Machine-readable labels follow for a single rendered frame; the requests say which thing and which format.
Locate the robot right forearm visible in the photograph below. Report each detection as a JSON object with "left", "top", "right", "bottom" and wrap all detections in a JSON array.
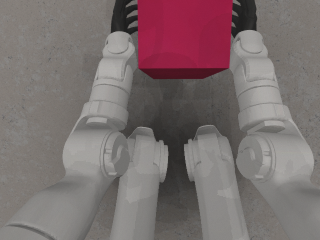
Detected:
[{"left": 229, "top": 30, "right": 314, "bottom": 161}]

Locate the carton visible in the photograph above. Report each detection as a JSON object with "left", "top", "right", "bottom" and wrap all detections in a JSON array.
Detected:
[{"left": 137, "top": 0, "right": 233, "bottom": 79}]

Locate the robot left upper arm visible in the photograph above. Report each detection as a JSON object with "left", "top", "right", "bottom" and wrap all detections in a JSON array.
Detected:
[{"left": 0, "top": 129, "right": 130, "bottom": 240}]

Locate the robot left hand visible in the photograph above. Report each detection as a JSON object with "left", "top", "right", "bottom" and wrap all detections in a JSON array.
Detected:
[{"left": 111, "top": 0, "right": 138, "bottom": 35}]

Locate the robot right upper arm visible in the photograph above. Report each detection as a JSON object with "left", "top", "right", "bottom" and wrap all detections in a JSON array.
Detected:
[{"left": 236, "top": 131, "right": 320, "bottom": 240}]

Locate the right robot thigh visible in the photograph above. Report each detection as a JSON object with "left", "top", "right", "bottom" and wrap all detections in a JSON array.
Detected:
[{"left": 184, "top": 133, "right": 250, "bottom": 240}]

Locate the robot left forearm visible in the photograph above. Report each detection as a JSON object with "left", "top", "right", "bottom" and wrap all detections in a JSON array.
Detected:
[{"left": 62, "top": 31, "right": 138, "bottom": 163}]

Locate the robot right hand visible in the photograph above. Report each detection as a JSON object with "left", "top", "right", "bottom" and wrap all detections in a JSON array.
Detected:
[{"left": 231, "top": 0, "right": 257, "bottom": 39}]

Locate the right robot shin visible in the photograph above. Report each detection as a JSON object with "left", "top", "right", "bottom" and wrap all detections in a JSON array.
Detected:
[{"left": 193, "top": 125, "right": 235, "bottom": 172}]

